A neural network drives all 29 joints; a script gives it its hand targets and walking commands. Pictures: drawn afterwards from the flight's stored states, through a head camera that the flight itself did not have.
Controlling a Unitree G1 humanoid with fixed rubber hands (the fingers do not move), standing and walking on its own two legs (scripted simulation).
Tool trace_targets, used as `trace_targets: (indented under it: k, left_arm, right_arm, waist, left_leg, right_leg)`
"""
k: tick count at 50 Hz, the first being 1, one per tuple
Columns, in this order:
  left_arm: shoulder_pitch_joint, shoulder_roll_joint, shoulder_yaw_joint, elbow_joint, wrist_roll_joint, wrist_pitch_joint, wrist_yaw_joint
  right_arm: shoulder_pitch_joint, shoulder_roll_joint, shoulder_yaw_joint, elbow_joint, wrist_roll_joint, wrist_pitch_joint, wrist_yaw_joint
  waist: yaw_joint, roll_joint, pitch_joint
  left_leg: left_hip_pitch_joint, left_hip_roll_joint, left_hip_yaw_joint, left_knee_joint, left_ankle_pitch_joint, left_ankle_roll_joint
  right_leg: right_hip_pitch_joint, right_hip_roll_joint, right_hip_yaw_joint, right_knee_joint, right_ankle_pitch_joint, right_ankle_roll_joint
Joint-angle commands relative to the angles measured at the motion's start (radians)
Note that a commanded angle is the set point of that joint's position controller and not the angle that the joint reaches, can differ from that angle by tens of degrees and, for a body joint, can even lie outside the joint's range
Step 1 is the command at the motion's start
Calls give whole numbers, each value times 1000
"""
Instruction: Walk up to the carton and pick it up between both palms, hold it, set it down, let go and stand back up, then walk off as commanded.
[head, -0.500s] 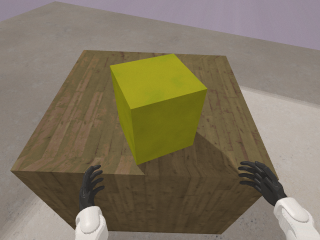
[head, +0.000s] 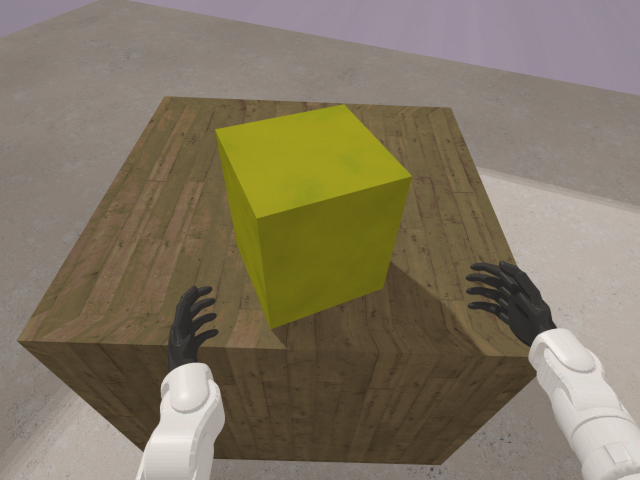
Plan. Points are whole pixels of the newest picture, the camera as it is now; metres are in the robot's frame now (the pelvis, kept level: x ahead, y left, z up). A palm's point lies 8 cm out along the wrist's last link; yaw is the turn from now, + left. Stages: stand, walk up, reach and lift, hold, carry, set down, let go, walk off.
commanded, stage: reach and lift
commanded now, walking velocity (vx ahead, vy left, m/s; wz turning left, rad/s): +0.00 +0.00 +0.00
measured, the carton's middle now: (307, 216) +0.50 +0.01 +0.04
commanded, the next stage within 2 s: none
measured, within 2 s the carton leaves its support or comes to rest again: neither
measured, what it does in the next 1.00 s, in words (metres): stands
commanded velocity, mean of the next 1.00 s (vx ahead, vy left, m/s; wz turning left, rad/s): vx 0.00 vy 0.00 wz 0.00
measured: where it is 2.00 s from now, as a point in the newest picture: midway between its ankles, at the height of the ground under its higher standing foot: outside the picture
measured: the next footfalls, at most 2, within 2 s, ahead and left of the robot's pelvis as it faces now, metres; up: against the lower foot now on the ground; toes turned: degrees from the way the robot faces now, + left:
none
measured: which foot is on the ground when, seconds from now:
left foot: down 0.00-1.00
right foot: down 0.00-1.00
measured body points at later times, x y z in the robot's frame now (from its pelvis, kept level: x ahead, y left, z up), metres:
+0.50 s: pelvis -0.01 +0.00 +0.00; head +0.00 +0.00 +0.45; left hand +0.32 +0.17 +0.09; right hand +0.39 -0.24 +0.12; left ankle +0.00 +0.16 -0.74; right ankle +0.00 -0.08 -0.74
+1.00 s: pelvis -0.01 +0.00 +0.00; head +0.00 +0.00 +0.45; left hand +0.36 +0.17 +0.15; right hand +0.44 -0.21 +0.17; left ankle +0.00 +0.16 -0.74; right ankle +0.00 -0.08 -0.74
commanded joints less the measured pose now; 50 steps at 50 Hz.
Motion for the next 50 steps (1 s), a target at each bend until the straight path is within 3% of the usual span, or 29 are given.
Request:
trace_targets:
  k: [1, 2, 3, 4, 6, 8, 9, 11, 12, 15, 19, 20, 21, 24, 27, 31, 33, 34, 35, 36, 37, 39, 41, 42, 43, 44, 46, 48, 50]
  left_arm:
    - [-378, -14, 52, -365, -7, -7, 8]
    - [-374, -23, 48, -327, -4, 13, 6]
    - [-417, -5, 59, -354, -7, 30, 14]
    - [-380, -12, 75, -258, 3, 52, 11]
    - [-470, 8, 99, -308, -13, 80, 24]
    - [-497, 9, 86, -269, -13, 98, 22]
    - [-589, 15, 111, -268, -23, 120, 30]
    - [-634, 31, 125, -205, -29, 157, 21]
    - [-599, 30, 156, -177, -15, 183, 19]
    - [-657, 35, 153, -172, -7, 236, 14]
    - [-676, 41, 173, -132, -6, 296, 6]
    - [-681, 50, 193, -170, -7, 298, 7]
    - [-691, 47, 185, -143, -7, 309, -6]
    - [-693, 53, 191, -179, 2, 329, -14]
    - [-774, 52, 171, -233, -3, 327, -2]
    - [-822, 83, 181, -271, -28, 349, 7]
    - [-854, 64, 141, -283, -72, 368, 13]
    - [-854, 106, 184, -259, -40, 378, 8]
    - [-827, 103, 188, -262, -50, 382, 10]
    - [-880, 104, 193, -232, -47, 384, 11]
    - [-884, 92, 178, -242, -57, 396, 7]
    - [-892, 104, 209, -221, -22, 410, 12]
    - [-942, 101, 202, -225, -40, 424, 12]
    - [-988, 115, 179, -246, -72, 418, 20]
    - [-980, 141, 236, -181, -48, 419, 17]
    - [-973, 110, 203, -138, -47, 437, 16]
    - [-1015, 127, 234, -107, -35, 451, 26]
    - [-1022, 113, 229, -5, -34, 466, 15]
    - [-1074, 147, 273, 33, -32, 460, 16]
  right_arm:
    - [-398, -294, -92, -201, 19, -2, -12]
    - [-369, -297, -116, -160, -10, 19, -13]
    - [-431, -294, -94, -193, 14, 37, -12]
    - [-398, -279, -86, -145, 1, 61, -12]
    - [-503, -309, -111, -215, 1, 74, -13]
    - [-486, -268, -98, -154, -12, 111, -16]
    - [-586, -279, -80, -174, -9, 136, -10]
    - [-598, -256, -80, -117, -4, 179, -16]
    - [-584, -243, -50, -99, -11, 197, -20]
    - [-645, -235, -64, -59, -26, 240, -31]
    - [-683, -228, -58, -107, -46, 289, -39]
    - [-707, -214, -50, -128, -37, 296, -40]
    - [-705, -210, -51, -97, -38, 304, -52]
    - [-718, -226, -67, -65, -33, 317, -54]
    - [-768, -253, -98, -88, -35, 316, -42]
    - [-829, -251, -87, -146, -32, 347, -44]
    - [-860, -267, -127, -140, -40, 356, -56]
    - [-870, -268, -98, -166, -51, 367, -62]
    - [-828, -250, -94, -118, -36, 373, -63]
    - [-904, -264, -89, -160, -39, 373, -66]
    - [-891, -263, -109, -130, -40, 385, -70]
    - [-897, -239, -65, -71, -26, 402, -67]
    - [-937, -253, -71, -76, -27, 409, -67]
    - [-969, -291, -87, -76, -32, 411, -70]
    - [-1000, -242, -44, -119, -18, 418, -74]
    - [-982, -249, -47, -32, -29, 434, -71]
    - [-1035, -262, -37, -12, -16, 443, -67]
    - [-1057, -245, -27, 56, -26, 467, -73]
    - [-1083, -238, -18, 49, -34, 465, -76]
  waist:
    - [138, -100, -336]
    - [115, -105, -296]
    - [139, -97, -305]
    - [161, -114, -251]
    - [161, -111, -316]
    - [141, -127, -295]
    - [177, -130, -311]
    - [163, -131, -273]
    - [184, -159, -275]
    - [182, -96, -289]
    - [172, -133, -308]
    - [206, -120, -334]
    - [172, -119, -315]
    - [190, -70, -332]
    - [186, -5, -377]
    - [208, -53, -420]
    - [156, -49, -429]
    - [205, -75, -444]
    - [177, -74, -448]
    - [192, -85, -434]
    - [175, -55, -415]
    - [224, -26, -407]
    - [217, -38, -442]
    - [165, -63, -472]
    - [244, -77, -463]
    - [200, -59, -406]
    - [246, -40, -420]
    - [231, -67, -370]
    - [249, -77, -415]
  left_leg:
    - [89, -40, 61, -92, 278, 13]
    - [99, -39, 56, -107, 264, 19]
    - [97, -38, 57, -109, 237, 16]
    - [82, -31, 61, -126, 226, 26]
    - [53, -38, 68, -123, 210, 24]
    - [62, -32, 52, -128, 186, 26]
    - [40, -37, 64, -145, 149, 34]
    - [30, -34, 63, -139, 148, 32]
    - [5, -35, 67, -138, 153, 33]
    - [7, -33, 57, -143, 168, 34]
    - [-14, -34, 58, -141, 149, 31]
    - [2, -34, 63, -145, 212, 32]
    - [7, -42, 55, -134, 241, 32]
    - [54, -37, 60, -135, 342, 10]
    - [105, -30, 50, -121, 322, 4]
    - [75, -35, 47, -112, 303, 13]
    - [81, -39, 41, -111, 309, 11]
    - [58, -39, 39, -111, 303, 9]
    - [87, -44, 44, -105, 317, 14]
    - [61, -41, 42, -110, 326, 14]
    - [78, -40, 36, -109, 350, 10]
    - [78, -41, 43, -121, 347, 8]
    - [73, -38, 43, -118, 340, 4]
    - [84, -44, 38, -109, 336, 6]
    - [22, -45, 51, -105, 330, 9]
    - [0, -45, 43, -116, 279, 7]
    - [15, -39, 46, -114, 306, 1]
    - [-23, -38, 42, -128, 262, 7]
    - [-32, -47, 56, -130, 233, 3]
  right_leg:
    - [119, 19, 67, -155, 367, -14]
    - [95, 21, 64, -172, 328, -18]
    - [88, 25, 65, -168, 289, -20]
    - [79, 23, 81, -185, 249, -30]
    - [105, 12, 87, -175, 256, -26]
    - [107, 12, 97, -182, 194, -24]
    - [102, 15, 89, -193, 164, -29]
    - [92, 8, 113, -197, 161, -23]
    - [142, -6, 127, -201, 186, -23]
    - [160, -2, 120, -190, 207, -17]
    - [191, -3, 130, -195, 201, -6]
    - [210, 6, 121, -188, 285, -9]
    - [225, 0, 119, -178, 357, 2]
    - [235, 19, 94, -159, 458, -9]
    - [144, 36, 63, -163, 330, -20]
    - [146, 18, 79, -160, 344, -7]
    - [137, 23, 66, -151, 367, -6]
    - [177, 24, 83, -153, 405, -8]
    - [175, 17, 82, -155, 401, -4]
    - [177, 17, 86, -146, 438, 0]
    - [166, 22, 70, -134, 454, 3]
    - [179, 18, 86, -155, 400, -5]
    - [185, 20, 79, -155, 409, -5]
    - [166, 23, 63, -147, 403, 5]
    - [210, 9, 101, -138, 449, 9]
    - [201, 6, 102, -139, 390, 8]
    - [172, 9, 101, -152, 390, 3]
    - [162, 12, 97, -157, 321, 4]
    - [189, 2, 100, -164, 336, 8]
